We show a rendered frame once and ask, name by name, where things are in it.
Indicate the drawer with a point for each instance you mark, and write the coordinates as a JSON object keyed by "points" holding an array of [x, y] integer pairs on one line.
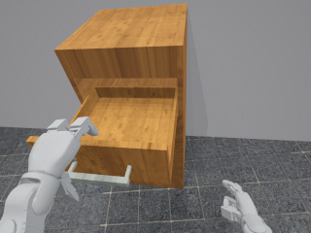
{"points": [[137, 127]]}

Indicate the handle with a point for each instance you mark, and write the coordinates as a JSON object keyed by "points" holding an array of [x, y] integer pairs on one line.
{"points": [[100, 179]]}

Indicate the cabinet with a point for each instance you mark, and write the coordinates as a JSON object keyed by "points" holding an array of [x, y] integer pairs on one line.
{"points": [[137, 46]]}

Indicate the robot left hand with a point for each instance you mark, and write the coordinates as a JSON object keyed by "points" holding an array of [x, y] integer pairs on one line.
{"points": [[54, 150]]}

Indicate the robot right hand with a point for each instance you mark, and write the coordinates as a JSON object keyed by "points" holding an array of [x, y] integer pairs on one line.
{"points": [[243, 205]]}

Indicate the left robot forearm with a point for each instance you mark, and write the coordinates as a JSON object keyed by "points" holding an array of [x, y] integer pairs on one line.
{"points": [[28, 204]]}

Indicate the right robot forearm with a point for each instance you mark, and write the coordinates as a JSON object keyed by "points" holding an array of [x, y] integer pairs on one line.
{"points": [[254, 224]]}

